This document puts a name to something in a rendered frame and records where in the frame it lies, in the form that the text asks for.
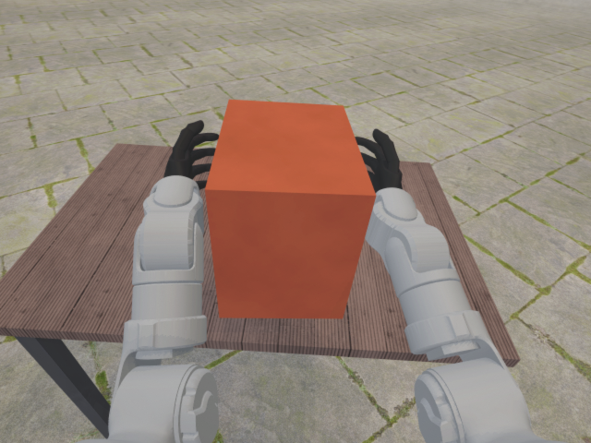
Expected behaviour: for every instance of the right robot forearm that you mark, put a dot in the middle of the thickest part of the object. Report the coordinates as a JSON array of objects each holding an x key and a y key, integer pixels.
[{"x": 440, "y": 321}]

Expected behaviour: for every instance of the right robot upper arm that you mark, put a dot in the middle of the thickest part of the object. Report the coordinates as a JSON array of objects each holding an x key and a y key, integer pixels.
[{"x": 474, "y": 401}]

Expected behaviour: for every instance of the left robot upper arm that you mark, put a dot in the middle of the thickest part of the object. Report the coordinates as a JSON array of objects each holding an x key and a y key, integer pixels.
[{"x": 164, "y": 404}]

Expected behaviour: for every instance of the robot left hand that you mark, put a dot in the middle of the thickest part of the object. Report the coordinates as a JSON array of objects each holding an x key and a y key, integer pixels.
[{"x": 183, "y": 155}]

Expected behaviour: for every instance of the robot right hand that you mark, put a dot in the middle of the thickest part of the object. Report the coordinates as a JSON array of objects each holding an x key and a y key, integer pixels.
[{"x": 386, "y": 166}]

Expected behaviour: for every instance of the table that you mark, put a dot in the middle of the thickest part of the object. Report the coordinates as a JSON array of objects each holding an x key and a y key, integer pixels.
[{"x": 74, "y": 282}]

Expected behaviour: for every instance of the left robot forearm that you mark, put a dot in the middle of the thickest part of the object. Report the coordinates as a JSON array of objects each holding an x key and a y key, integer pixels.
[{"x": 168, "y": 269}]

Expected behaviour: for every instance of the carton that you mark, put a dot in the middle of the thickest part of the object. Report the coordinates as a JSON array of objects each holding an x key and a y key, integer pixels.
[{"x": 289, "y": 200}]

